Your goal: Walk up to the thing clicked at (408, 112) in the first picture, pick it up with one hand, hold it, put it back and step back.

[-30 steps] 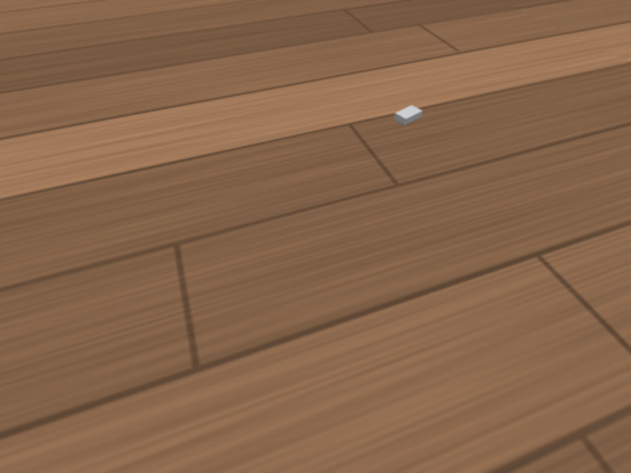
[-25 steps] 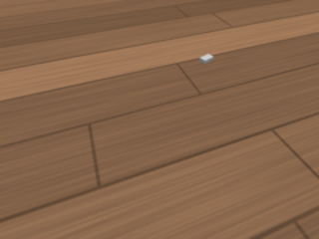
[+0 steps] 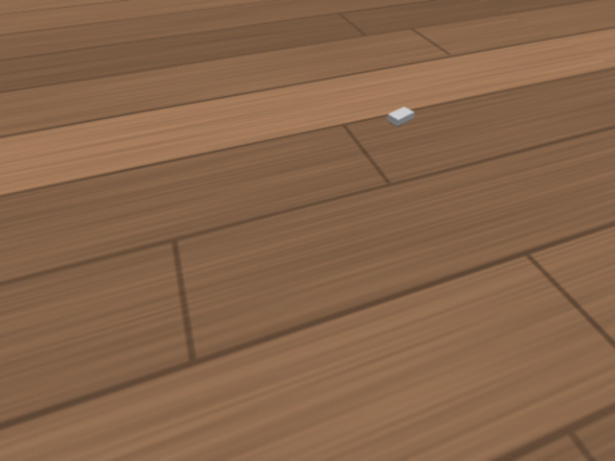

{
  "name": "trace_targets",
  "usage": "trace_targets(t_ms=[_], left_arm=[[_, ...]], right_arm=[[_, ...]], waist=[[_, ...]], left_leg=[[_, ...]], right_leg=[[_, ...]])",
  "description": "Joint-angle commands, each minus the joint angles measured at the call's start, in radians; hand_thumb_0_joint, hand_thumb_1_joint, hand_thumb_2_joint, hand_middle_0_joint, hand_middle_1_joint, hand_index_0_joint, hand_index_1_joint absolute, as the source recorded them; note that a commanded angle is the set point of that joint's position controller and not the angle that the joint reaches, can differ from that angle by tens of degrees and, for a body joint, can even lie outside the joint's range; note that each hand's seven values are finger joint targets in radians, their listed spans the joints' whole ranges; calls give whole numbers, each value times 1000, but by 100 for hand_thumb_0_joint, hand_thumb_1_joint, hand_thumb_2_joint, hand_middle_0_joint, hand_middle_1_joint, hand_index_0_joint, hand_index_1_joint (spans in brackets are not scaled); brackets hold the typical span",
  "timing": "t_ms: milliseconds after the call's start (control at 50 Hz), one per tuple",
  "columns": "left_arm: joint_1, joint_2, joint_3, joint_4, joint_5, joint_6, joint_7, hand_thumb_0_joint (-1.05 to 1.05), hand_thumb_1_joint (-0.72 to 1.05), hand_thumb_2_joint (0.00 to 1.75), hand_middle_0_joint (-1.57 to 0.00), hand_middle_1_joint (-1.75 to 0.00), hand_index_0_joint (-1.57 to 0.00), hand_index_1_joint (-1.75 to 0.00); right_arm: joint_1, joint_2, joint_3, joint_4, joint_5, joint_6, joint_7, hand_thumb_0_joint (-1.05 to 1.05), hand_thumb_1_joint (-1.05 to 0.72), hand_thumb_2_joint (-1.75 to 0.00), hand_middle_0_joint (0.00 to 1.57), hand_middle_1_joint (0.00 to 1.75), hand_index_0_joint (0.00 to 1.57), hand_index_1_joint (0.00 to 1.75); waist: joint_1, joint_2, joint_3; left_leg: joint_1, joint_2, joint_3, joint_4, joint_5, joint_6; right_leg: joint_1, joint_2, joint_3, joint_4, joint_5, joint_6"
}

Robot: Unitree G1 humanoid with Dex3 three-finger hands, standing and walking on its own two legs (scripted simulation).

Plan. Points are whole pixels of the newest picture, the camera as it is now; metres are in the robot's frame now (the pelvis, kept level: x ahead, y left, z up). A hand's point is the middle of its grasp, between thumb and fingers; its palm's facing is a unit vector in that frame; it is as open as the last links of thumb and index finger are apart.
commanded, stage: stand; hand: left
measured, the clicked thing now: (400, 116) +2.13 -0.47 -0.76
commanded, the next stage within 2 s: walk up in 0.52 s
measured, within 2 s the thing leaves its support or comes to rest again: neither
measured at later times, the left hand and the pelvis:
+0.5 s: hand out of the picture +0.07 +0.25 -0.16, palm faces -0.03 -0.94 -0.34, open 7.4 cm; pelvis +0.00 +0.00 +0.00, yaw +0 degrees
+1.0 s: hand out of the picture +0.16 +0.34 -0.17, palm faces +0.23 -0.94 -0.27, open 7.4 cm; pelvis +0.14 +0.03 -0.01, yaw +14 degrees
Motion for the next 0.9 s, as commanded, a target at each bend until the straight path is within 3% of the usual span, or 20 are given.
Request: trace_targets(t_ms=[0, 480, 500, 520, 560, 580, 600, 620, 640, 660, 700, 720, 740, 760, 780, 800, 820, 840, 860, 880], left_arm=[[-42, 211, 38, -61, -5, -17, 12, 0, 90, 90, -20, -30, -20, -30], [-27, 212, 36, -59, -7, -20, 13, 0, 90, 90, -20, -30, -20, -30], [-65, 387, 175, -147, 47, -17, -47, 0, 90, 90, -20, -30, -20, -30], [-109, 382, 178, -165, 59, -7, -72, 0, 90, 90, -20, -30, -20, -30], [-64, 331, 189, -198, 59, 1, -103, 0, 90, 90, -20, -30, -20, -30], [-34, 323, 200, -199, 62, 1, -108, 0, 90, 90, -20, -30, -20, -30], [56, 349, 214, -180, 64, -1, -107, 0, 90, 90, -20, -30, -20, -30], [50, 381, 221, -182, 58, 2, -104, 0, 90, 90, -20, -30, -20, -30], [-20, 387, 222, -221, 56, 3, -106, 0, 90, 90, -20, -30, -20, -30], [-44, 360, 211, -241, 55, 4, -111, 0, 90, 90, -20, -30, -20, -30], [-72, 356, 202, -251, 62, 3, -116, 0, 90, 90, -20, -30, -20, -30], [-80, 366, 202, -258, 58, 6, -119, 0, 90, 90, -20, -30, -20, -30], [-121, 366, 195, -273, 55, 9, -123, 0, 90, 90, -20, -30, -20, -30], [-171, 349, 184, -296, 49, 16, -128, 0, 90, 90, -20, -30, -20, -30], [-168, 289, 167, -315, 53, 23, -129, 0, 90, 90, -20, -30, -20, -30], [-191, 216, 145, -349, 55, 22, -131, 0, 90, 90, -20, -30, -20, -30], [-243, 288, 156, -374, 53, 26, -131, 0, 90, 90, -20, -30, -20, -30], [-232, 371, 158, -365, 56, 26, -130, 0, 90, 90, -20, -30, -20, -30], [-167, 373, 157, -327, 35, 21, -135, 0, 90, 90, -20, -30, -20, -30], [-112, 361, 155, -294, 28, 18, -138, 0, 90, 90, -20, -30, -20, -30]], right_arm=[[-42, -209, -41, -65, -5, -26, -13, 0, -90, -90, 20, 30, 20, 30], [-33, -215, -40, -62, -2, -25, -12, 0, -90, -90, 20, 30, 20, 30], [111, -377, -136, -115, 1, -54, -3, 0, -90, -90, 20, 30, 20, 30], [77, -411, -155, -121, -11, -60, 5, 0, -90, -90, 20, 30, 20, 30], [26, -391, -169, -187, -25, -77, 6, 0, -90, -90, 20, 30, 20, 30], [14, -355, -167, -213, -31, -81, 3, 0, -90, -90, 20, 30, 20, 30], [-56, -311, -153, -252, -31, -83, 6, 0, -90, -90, 20, 30, 20, 30], [-78, -269, -141, -268, -32, -83, 9, 0, -90, -90, 20, 30, 20, 30], [-59, -281, -140, -274, -32, -81, 8, 0, -90, -90, 20, 30, 20, 30], [-37, -301, -140, -258, -25, -85, 17, 0, -90, -90, 20, 30, 20, 30], [44, -309, -145, -251, -14, -90, 35, 0, -90, -90, 20, 30, 20, 30], [88, -307, -147, -240, -14, -95, 36, 0, -90, -90, 20, 30, 20, 30], [182, -303, -153, -212, -16, -99, 32, 0, -90, -90, 20, 30, 20, 30], [316, -314, -171, -166, -17, -101, 21, 0, -90, -90, 20, 30, 20, 30], [483, -373, -204, -115, -23, -102, 0, 0, -90, -90, 20, 30, 20, 30], [581, -491, -233, -114, -36, -97, -25, 0, -90, -90, 20, 30, 20, 30], [454, -547, -232, -191, -22, -106, -31, 0, -90, -90, 20, 30, 20, 30], [340, -513, -210, -221, 8, -113, -39, 0, -90, -90, 20, 30, 20, 30], [292, -469, -183, -225, 10, -121, -46, 0, -90, -90, 20, 30, 20, 30], [256, -428, -169, -241, 9, -128, -49, 0, -90, -90, 20, 30, 20, 30]], waist=[[-4, 9, -62], [-4, -6, -48], [10, -128, -155], [21, -63, -47], [62, 4, -12], [91, -20, -2], [153, -87, -38], [171, -296, -51], [147, -264, 6], [135, -187, 26], [93, -185, 63], [78, -173, 48], [18, -133, 4], [-59, -47, -49], [-142, 132, -118], [-199, 379, -94], [-150, 254, -35], [-80, 46, 44], [-29, -21, 50], [-1, -18, 42]], left_leg=[[7, 129, -101, -65, 81, 22], [12, 129, -107, -61, 116, 22], [-104, 151, -220, 32, -333, 80], [-221, 161, -255, 9, -449, 74], [-281, 159, -258, 67, -402, 72], [-408, 112, -190, 105, -347, 37], [-575, 29, -13, 214, -254, -23], [-680, -3, 103, 469, -265, 8], [-675, 71, 92, 512, -324, 4], [-634, 91, 52, 500, -319, 14], [-518, 132, 15, 393, -329, 32], [-415, 112, 43, 329, -303, 34], [-260, 73, 101, 225, -215, 34], [18, 24, 146, 149, -100, 31], [340, 26, 63, 154, -130, 58], [438, 243, -410, -50, -557, 112], [223, 458, -880, -247, -864, 215], [114, 481, -809, -252, -807, 237], [101, 424, -647, -172, -667, 227], [58, 365, -529, -139, -547, 208]], right_leg=[[-9, -111, 83, -51, 72, -40], [-10, -114, 85, -55, 89, -37], [46, -90, 17, 70, -417, -62], [-39, -99, 34, 119, -521, -75], [-112, -149, 95, 113, -515, -106], [-3, -176, 111, 48, -521, -125], [211, -240, 147, -92, -581, -158], [260, -377, 293, -186, -601, -207], [172, -446, 303, -233, -591, -249], [142, -400, 256, -213, -573, -254], [70, -346, 139, -171, -552, -241], [36, -317, 79, -145, -528, -225], [-19, -277, -16, -79, -516, -199], [-173, -213, -127, 66, -501, -163], [-401, -121, -206, 353, -426, -118], [-723, 23, -203, 731, -506, -76], [-777, -10, 28, 858, -402, -53], [-751, -112, 129, 888, -280, -43], [-720, -140, 134, 876, -208, -44], [-661, -156, 141, 831, -164, -34]])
